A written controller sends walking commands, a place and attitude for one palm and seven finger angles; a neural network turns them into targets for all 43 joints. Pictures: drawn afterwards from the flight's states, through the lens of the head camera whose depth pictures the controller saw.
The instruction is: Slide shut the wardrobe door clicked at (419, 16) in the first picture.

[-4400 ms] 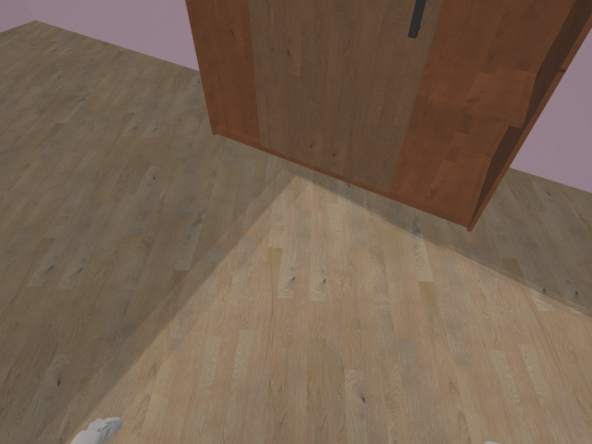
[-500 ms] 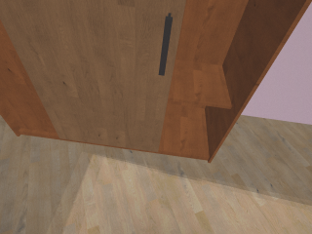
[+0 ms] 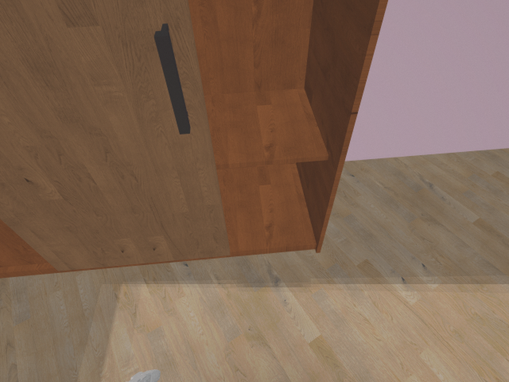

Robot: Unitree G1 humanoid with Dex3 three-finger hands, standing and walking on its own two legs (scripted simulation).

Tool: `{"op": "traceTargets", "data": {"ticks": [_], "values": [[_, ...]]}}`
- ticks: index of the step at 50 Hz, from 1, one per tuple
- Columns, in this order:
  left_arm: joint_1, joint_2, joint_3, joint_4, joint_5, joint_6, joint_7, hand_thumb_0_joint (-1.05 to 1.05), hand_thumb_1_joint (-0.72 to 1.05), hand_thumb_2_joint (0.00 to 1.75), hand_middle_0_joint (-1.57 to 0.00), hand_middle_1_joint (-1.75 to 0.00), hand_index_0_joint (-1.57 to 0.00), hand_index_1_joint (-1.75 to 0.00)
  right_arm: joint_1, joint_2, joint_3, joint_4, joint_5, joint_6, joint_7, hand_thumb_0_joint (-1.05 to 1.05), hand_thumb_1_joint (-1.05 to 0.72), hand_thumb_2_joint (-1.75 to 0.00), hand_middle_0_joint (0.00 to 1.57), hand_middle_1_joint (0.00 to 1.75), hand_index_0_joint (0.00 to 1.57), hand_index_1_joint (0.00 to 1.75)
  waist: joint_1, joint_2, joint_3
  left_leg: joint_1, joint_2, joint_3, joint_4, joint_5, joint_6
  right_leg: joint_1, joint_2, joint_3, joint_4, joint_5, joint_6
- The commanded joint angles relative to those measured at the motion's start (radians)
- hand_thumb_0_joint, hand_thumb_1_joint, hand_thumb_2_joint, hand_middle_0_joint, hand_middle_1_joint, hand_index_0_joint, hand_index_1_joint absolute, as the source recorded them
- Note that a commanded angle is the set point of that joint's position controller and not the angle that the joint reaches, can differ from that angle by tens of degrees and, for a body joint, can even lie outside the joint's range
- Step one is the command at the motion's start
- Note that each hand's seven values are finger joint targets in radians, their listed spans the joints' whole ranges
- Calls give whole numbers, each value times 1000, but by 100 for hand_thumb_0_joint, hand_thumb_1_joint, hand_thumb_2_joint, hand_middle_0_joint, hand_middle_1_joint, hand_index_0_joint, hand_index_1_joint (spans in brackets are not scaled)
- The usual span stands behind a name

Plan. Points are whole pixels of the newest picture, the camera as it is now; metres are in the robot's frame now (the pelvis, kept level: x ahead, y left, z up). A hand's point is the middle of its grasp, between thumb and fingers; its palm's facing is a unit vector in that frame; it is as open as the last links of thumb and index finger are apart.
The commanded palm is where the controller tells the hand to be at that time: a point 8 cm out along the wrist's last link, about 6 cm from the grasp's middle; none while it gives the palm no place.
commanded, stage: take the last steps up to it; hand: left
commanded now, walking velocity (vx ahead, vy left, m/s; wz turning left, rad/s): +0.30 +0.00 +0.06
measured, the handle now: (175, 82) +0.69 +0.16 +0.12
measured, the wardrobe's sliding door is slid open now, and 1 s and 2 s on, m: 0.38 0.38 0.38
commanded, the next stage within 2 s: come to a stop and stand still in 0.42 s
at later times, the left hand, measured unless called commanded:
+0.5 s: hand out of the picture +0.04 +0.15 -0.18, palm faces +0.15 -0.98 -0.14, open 7.3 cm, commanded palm none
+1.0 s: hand (175, 319) +0.27 +0.16 -0.15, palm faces +0.02 -0.95 -0.31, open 7.3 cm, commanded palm none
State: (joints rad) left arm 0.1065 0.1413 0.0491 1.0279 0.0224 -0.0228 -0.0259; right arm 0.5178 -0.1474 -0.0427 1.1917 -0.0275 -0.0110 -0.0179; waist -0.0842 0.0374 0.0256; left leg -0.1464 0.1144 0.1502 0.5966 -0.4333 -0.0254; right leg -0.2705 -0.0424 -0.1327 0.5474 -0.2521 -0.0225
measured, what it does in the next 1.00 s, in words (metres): walks ahead: left foot, then right foot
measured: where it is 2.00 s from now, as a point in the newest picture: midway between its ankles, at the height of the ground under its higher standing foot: outside the picture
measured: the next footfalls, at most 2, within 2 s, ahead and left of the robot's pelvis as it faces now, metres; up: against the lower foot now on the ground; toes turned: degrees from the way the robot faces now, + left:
left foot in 0.48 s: +0.28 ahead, +0.10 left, +0.00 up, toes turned +9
right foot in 0.92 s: +0.26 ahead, -0.14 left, +0.00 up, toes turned -4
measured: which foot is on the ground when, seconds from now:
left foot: up 0.00-0.46, down 0.48-0.92, up 0.94-1.00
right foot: down 0.00-0.48, up 0.50-0.90, down 0.92-1.00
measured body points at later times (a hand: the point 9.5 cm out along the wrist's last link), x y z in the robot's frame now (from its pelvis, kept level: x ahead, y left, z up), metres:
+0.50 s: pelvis +0.17 +0.01 -0.01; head +0.20 +0.02 +0.44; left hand +0.03 +0.20 -0.16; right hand +0.31 -0.21 -0.15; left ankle +0.24 +0.10 -0.73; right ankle +0.02 -0.10 -0.71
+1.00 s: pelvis +0.20 -0.04 +0.00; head +0.23 -0.08 +0.45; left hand +0.27 +0.21 -0.13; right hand +0.25 -0.28 -0.18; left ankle +0.22 +0.09 -0.70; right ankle +0.22 -0.13 -0.73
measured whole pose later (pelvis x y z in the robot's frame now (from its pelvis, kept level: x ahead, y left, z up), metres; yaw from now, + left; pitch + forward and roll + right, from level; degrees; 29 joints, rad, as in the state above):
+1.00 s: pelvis +0.20 -0.04 +0.00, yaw +0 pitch -1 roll +2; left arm 0.19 0.17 0.04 0.99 0.03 0.01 0.03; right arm 0.18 -0.20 -0.07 1.04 -0.01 0.06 -0.03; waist -0.01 0.06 0.08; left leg -0.38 0.02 0.05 0.80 -0.47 -0.02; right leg -0.29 -0.02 -0.06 0.62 -0.32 -0.04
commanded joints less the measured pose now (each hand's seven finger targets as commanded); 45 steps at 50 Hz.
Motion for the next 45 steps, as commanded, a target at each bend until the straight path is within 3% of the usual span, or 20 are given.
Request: {"op": "traceTargets", "data": {"ticks": [1,2,4,6,11,18,20,22,23,24,25,26,27,29,30,33,40,42,44,45], "values": [[322,222,48,60,-11,-21,42,0,90,90,-20,-30,-20,-30,-172,-87,-19,-139,2,-21,13,0,-90,-90,20,30,20,30,173,-272,50,-541,17,-111,495,-51,41,271,-363,467,-411,-292,-141],[274,176,37,52,-10,-23,43,0,90,90,-20,-30,-20,-30,-179,-71,-22,-134,2,-19,15,0,-90,-90,20,30,20,30,149,-223,100,-539,27,-106,527,8,37,210,-343,438,-423,-277,-138],[224,94,11,38,-9,-38,46,0,90,90,-20,-30,-20,-30,-138,-45,-23,-107,-1,-13,18,0,-90,-90,20,30,20,30,90,-125,133,-493,45,-110,512,125,20,141,-277,256,-414,-34,-114],[249,55,11,34,-2,-55,48,0,90,90,-20,-30,-20,-30,-118,-17,-24,-105,-5,-9,20,0,-90,-90,20,30,20,30,68,-98,113,-465,34,-92,488,166,6,140,-243,171,-393,177,-114],[290,87,-1,48,-2,-70,50,0,90,90,-20,-30,-20,-30,-238,-34,-25,-162,0,-5,34,0,-90,-90,20,30,20,30,72,-150,91,-513,24,-74,376,236,-6,221,-223,113,-352,480,-128],[365,129,-5,91,2,-60,57,0,90,90,-20,-30,-20,-30,-430,-48,-6,-230,7,-18,45,0,-90,-90,20,30,20,30,112,-165,112,-393,-35,-24,119,234,37,262,-223,104,-288,648,-118],[366,146,-1,98,3,-57,59,0,90,90,-20,-30,-20,-30,-381,-62,-5,-219,6,-25,36,0,-90,-90,20,30,20,30,83,-135,69,-257,-75,-7,52,213,63,257,-227,97,-182,782,-110],[349,148,-3,95,-5,-52,58,0,90,90,-20,-30,-20,-30,-177,-113,-15,-157,-3,-34,20,0,-90,-90,20,30,20,30,-8,-91,-44,43,-103,-7,-87,369,84,176,-160,44,100,737,-63],[384,114,-6,85,-17,-50,53,0,90,90,-20,-30,-20,-30,-70,-201,-33,-139,-15,-43,8,0,-90,-90,20,30,20,30,-36,64,-159,282,90,-212,-95,601,151,-17,-59,-4,335,380,-17],[410,64,-18,65,-27,-52,47,0,90,90,-20,-30,-20,-30,-5,-275,-46,-127,-1,-41,0,0,-90,-90,20,30,20,30,-25,248,-250,409,323,-506,-174,852,275,-202,50,8,632,-331,5],[365,103,-8,49,-20,-42,51,0,90,90,-20,-30,-20,-30,-59,-268,-42,-145,18,-27,-5,0,-90,-90,20,30,20,30,-7,109,-189,267,323,-485,-240,665,313,-209,11,102,735,-366,-21],[326,77,-8,51,-15,-34,50,0,90,90,-20,-30,-20,-30,-153,-223,-34,-164,16,-33,-9,0,-90,-90,20,30,20,30,21,48,-83,139,292,-428,-299,531,291,-252,-24,107,753,-288,-15],[312,55,-8,63,-10,-28,49,0,90,90,-20,-30,-20,-30,-238,-164,-16,-183,15,-38,-13,0,-90,-90,20,30,20,30,50,11,-7,12,257,-364,-327,541,257,-235,-55,132,714,-210,0],[354,13,-17,92,-11,-1,52,0,90,90,-20,-30,-20,-30,-323,-93,19,-190,17,-46,-20,0,-90,-90,20,30,20,30,112,12,22,-133,179,-201,-331,764,195,-87,-80,151,542,-137,33],[393,10,-20,105,-13,12,58,0,90,90,-20,-30,-20,-30,-349,-88,24,-184,21,-49,-24,0,-90,-90,20,30,20,30,138,16,1,-142,158,-155,-324,843,182,-37,-70,142,476,-116,45],[388,24,-14,89,-9,45,70,0,90,90,-20,-30,-20,-30,-340,-108,6,-179,23,-27,-30,0,-90,-90,20,30,20,30,127,38,-65,-79,174,-145,-290,887,199,-22,-51,117,342,-118,57],[246,86,15,-16,-1,69,68,0,90,90,-20,-30,-20,-30,-334,-180,-40,-195,3,20,-30,0,-90,-90,20,30,20,30,99,120,-28,-79,224,-204,-224,823,211,-69,-22,122,300,-174,32],[234,81,18,-30,-4,63,66,0,90,90,-20,-30,-20,-30,-346,-186,-45,-199,0,26,-25,0,-90,-90,20,30,20,30,105,134,-42,-63,203,-195,-199,765,189,-40,-14,109,198,-126,30],[256,92,19,-30,-3,50,65,0,90,90,-20,-30,-20,-30,-339,-183,-48,-202,6,34,-16,0,-90,-90,20,30,20,30,119,107,-70,-78,156,-162,-131,626,140,52,-9,90,8,33,33],[263,127,20,-33,4,34,66,0,90,90,-20,-30,-20,-30,-317,-160,-46,-199,11,35,-9,0,-90,-90,20,30,20,30,120,-3,-76,-98,85,-122,-39,479,83,97,-45,136,-138,207,31]]}}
